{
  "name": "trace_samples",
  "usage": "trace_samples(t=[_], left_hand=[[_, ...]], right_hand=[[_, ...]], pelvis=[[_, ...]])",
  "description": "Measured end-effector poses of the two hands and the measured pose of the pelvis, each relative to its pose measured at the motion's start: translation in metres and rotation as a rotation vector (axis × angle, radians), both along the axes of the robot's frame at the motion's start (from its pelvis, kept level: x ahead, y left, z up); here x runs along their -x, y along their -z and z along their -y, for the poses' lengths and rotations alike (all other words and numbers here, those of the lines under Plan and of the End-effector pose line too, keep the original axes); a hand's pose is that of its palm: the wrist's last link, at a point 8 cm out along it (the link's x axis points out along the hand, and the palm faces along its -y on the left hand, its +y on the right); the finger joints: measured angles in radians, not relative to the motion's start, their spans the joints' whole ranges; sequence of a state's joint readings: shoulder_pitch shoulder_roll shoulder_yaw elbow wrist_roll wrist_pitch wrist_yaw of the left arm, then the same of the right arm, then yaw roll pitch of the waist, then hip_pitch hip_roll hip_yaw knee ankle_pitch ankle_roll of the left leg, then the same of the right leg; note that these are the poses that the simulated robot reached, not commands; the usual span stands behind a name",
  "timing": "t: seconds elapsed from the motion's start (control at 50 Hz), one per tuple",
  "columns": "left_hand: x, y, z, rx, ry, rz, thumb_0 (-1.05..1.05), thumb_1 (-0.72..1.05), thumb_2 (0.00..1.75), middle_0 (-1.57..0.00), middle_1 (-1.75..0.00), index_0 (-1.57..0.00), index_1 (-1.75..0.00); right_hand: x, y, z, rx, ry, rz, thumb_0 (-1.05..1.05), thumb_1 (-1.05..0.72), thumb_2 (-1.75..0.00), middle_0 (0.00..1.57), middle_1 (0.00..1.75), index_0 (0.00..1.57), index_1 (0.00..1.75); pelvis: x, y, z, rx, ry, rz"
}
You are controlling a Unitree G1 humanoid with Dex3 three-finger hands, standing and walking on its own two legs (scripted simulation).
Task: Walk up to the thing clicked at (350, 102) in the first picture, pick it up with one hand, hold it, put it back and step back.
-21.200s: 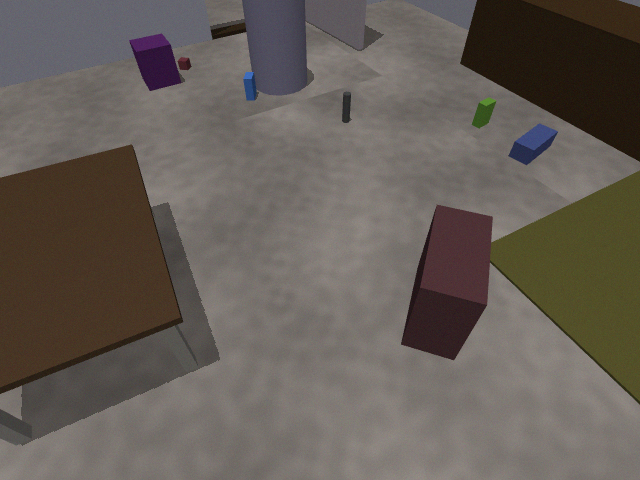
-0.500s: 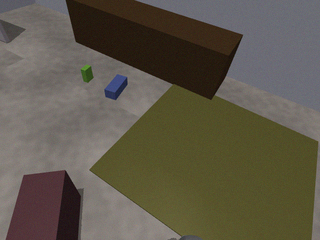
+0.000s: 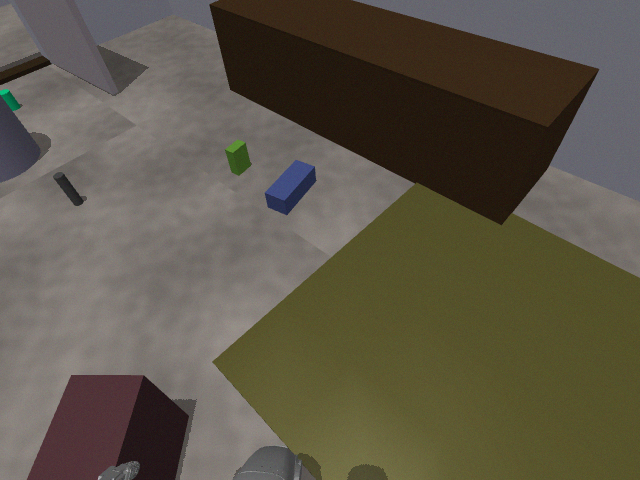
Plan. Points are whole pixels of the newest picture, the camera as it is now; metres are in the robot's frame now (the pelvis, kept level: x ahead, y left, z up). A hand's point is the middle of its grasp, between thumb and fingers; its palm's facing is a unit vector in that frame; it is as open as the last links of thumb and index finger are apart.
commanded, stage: walk up
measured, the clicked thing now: (68, 189) +1.30 +1.28 -0.69
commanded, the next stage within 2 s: stand in 1.86 s
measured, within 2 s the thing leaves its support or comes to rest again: neither
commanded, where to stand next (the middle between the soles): +0.08 +0.01 m, yaw +9 degrees
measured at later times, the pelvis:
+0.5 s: pelvis +0.04 -0.03 -0.03, yaw +8 degrees
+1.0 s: pelvis -0.01 +0.00 -0.02, yaw +14 degrees
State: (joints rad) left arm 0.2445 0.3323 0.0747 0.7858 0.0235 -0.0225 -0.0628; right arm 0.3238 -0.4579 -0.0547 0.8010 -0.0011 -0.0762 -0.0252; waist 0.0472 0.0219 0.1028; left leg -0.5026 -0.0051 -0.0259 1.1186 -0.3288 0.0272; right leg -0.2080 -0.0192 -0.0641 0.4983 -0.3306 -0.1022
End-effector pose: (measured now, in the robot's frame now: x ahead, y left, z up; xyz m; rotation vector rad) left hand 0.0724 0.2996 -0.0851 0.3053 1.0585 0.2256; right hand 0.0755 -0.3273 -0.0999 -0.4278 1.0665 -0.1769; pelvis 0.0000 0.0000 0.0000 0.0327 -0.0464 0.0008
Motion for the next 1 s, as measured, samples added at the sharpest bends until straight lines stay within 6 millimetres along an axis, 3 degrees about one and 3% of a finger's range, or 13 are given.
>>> trace_samples(t=[0.16, 0.28, 0.4, 0.48, 0.6, 0.7, 0.8, 0.86, 0.94, 1.0], left_hand=[[0.019, 0.025, 0.01, 0.003, -0.087, -0.116, 0.01, 0.9, 0.9, -0.2, -0.3, -0.2, -0.3], [0.009, 0.058, 0.01, 0.034, -0.126, -0.144, 0.01, 0.91, 0.9, -0.2, -0.3, -0.2, -0.3], [-0.004, 0.055, 0.016, 0.043, -0.123, -0.136, 0.01, 0.91, 0.9, -0.2, -0.29, -0.2, -0.3], [-0.002, 0.046, 0.012, -0.01, -0.125, -0.122, 0.01, 0.91, 0.9, -0.2, -0.3, -0.2, -0.3], [0.031, 0.025, 0.01, -0.131, -0.165, -0.098, 0.0, 0.91, 0.9, -0.2, -0.29, -0.2, -0.3], [0.08, -0.003, 0.004, -0.19, -0.215, -0.149, 0.0, 0.9, 0.9, -0.21, -0.3, -0.2, -0.3], [0.108, -0.018, -0.008, -0.208, -0.225, -0.174, 0.01, 0.9, 0.9, -0.21, -0.3, -0.2, -0.3], [0.117, -0.01, -0.02, -0.185, -0.228, -0.156, 0.01, 0.9, 0.9, -0.21, -0.3, -0.2, -0.3], [0.127, 0.021, -0.037, -0.129, -0.249, -0.147, 0.01, 0.9, 0.9, -0.2, -0.3, -0.2, -0.3], [0.13, 0.04, -0.032, -0.065, -0.264, -0.18, 0.01, 0.91, 0.9, -0.2, -0.29, -0.2, -0.3]], right_hand=[[-0.068, -0.001, -0.002, 0.001, -0.064, -0.02, 0.01, -0.9, -0.9, 0.2, 0.3, 0.21, 0.3], [-0.106, 0.01, -0.014, 0.013, -0.111, -0.028, 0.01, -0.9, -0.9, 0.2, 0.3, 0.21, 0.3], [-0.134, 0.011, -0.026, -0.014, -0.136, 0.034, 0.01, -0.9, -0.9, 0.2, 0.3, 0.21, 0.3], [-0.144, 0.015, -0.028, -0.051, -0.158, 0.074, 0.01, -0.9, -0.9, 0.2, 0.3, 0.21, 0.3], [-0.138, 0.034, -0.012, -0.097, -0.17, 0.077, 0.01, -0.9, -0.9, 0.2, 0.3, 0.21, 0.3], [-0.116, 0.03, -0.005, -0.11, -0.156, 0.003, 0.01, -0.9, -0.9, 0.2, 0.3, 0.21, 0.3], [-0.085, 0.029, 0.002, -0.087, -0.146, -0.073, 0.01, -0.9, -0.9, 0.2, 0.3, 0.21, 0.3], [-0.068, 0.032, -0.003, -0.057, -0.162, -0.134, 0.01, -0.9, -0.9, 0.2, 0.3, 0.21, 0.3], [-0.054, 0.034, -0.021, -0.009, -0.177, -0.146, 0.01, -0.9, -0.9, 0.2, 0.3, 0.21, 0.3], [-0.047, 0.026, -0.036, -0.017, -0.172, -0.111, 0.01, -0.9, -0.9, 0.2, 0.3, 0.21, 0.3]], pelvis=[[-0.032, 0.006, 0.019, 0.045, -0.046, 0.015], [-0.052, 0.025, 0.019, 0.045, -0.1, 0.003], [-0.044, 0.023, 0.018, 0.05, -0.117, 0.002], [-0.038, 0.024, 0.025, 0.046, -0.13, -0.007], [-0.022, 0.031, 0.041, 0.085, -0.16, 0.021], [-0.015, 0.016, 0.042, 0.009, -0.158, 0.009], [-0.003, 0.007, 0.032, 0.007, -0.194, -0.008], [0.003, 0.012, 0.022, 0.024, -0.227, -0.009], [0.011, 0.026, 0.006, 0.005, -0.238, 0.009], [0.01, 0.025, 0.001, 0.017, -0.236, 0.014]])
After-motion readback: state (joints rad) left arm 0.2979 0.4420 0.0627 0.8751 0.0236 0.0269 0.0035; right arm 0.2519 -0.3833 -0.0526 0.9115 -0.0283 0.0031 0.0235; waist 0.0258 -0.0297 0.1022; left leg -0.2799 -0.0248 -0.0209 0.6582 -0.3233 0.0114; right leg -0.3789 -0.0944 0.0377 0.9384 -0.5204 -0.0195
